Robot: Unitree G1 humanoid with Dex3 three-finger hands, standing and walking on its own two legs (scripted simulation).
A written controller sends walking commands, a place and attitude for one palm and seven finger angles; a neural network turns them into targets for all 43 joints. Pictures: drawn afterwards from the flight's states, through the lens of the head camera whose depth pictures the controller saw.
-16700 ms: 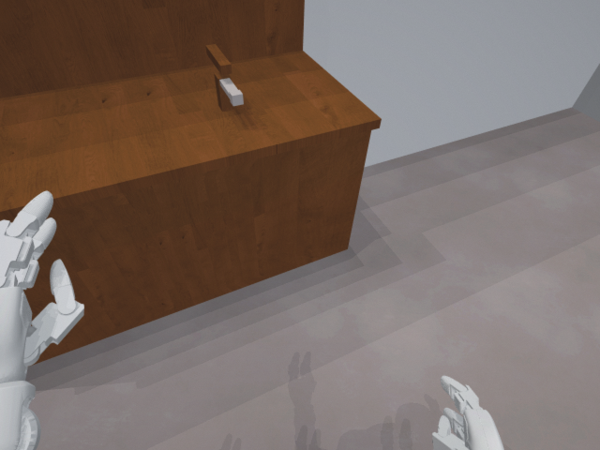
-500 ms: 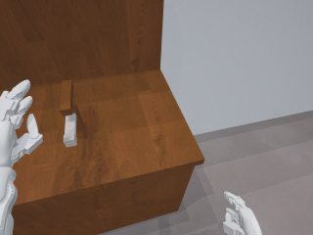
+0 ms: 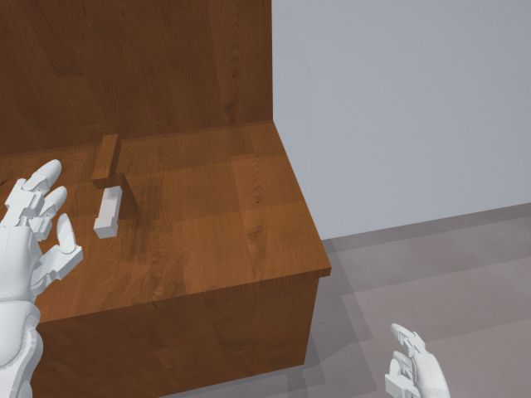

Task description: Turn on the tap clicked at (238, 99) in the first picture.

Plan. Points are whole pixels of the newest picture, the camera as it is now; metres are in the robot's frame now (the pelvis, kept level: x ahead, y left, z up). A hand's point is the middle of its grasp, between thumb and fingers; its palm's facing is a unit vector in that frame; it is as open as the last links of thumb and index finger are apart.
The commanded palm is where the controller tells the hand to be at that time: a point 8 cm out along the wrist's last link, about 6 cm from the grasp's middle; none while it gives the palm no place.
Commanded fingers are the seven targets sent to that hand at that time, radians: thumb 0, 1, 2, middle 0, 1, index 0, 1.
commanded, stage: turn the palm inward beside the body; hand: left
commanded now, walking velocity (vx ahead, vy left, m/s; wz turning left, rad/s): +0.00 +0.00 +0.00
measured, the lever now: (106, 227) +0.36 +0.32 +0.05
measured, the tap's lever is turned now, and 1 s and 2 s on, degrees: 0 0 0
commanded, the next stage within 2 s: reach beside the lever's end, fingers flat in 1.50 s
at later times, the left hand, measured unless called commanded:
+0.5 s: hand (83, 264) +0.23 +0.25 +0.16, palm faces +0.40 -0.89 -0.23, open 7.4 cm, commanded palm +0.17 +0.29 +0.16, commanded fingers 0.00 0.90 0.90 -0.20 -0.30 -0.20 -0.30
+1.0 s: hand (77, 298) +0.19 +0.24 +0.14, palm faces +0.43 -0.89 -0.15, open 7.4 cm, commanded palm +0.14 +0.29 +0.15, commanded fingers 0.00 0.90 0.90 -0.20 -0.30 -0.20 -0.30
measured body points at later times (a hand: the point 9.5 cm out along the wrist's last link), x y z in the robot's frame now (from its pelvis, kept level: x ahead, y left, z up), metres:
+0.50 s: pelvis +0.03 +0.01 +0.00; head +0.02 -0.01 +0.45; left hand +0.20 +0.29 +0.17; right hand +0.23 -0.22 -0.07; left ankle +0.07 +0.14 -0.71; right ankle -0.01 -0.08 -0.71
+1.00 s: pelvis +0.01 +0.01 +0.00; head -0.01 +0.00 +0.45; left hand +0.16 +0.28 +0.15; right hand +0.21 -0.20 -0.06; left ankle +0.07 +0.14 -0.71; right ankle -0.01 -0.08 -0.71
